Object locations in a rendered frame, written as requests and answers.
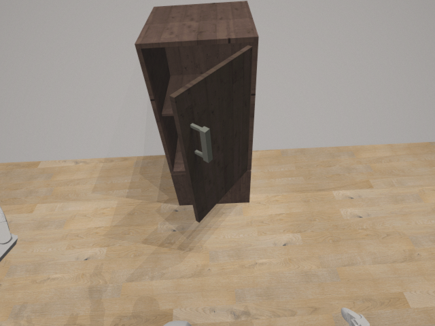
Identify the right robot hand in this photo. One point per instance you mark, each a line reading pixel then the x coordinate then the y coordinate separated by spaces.
pixel 354 319

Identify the left robot hand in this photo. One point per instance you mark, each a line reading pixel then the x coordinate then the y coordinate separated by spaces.
pixel 7 239

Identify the cupboard door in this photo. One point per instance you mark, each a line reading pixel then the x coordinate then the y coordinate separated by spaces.
pixel 220 100

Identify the handle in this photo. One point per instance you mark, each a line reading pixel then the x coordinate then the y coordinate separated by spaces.
pixel 206 153

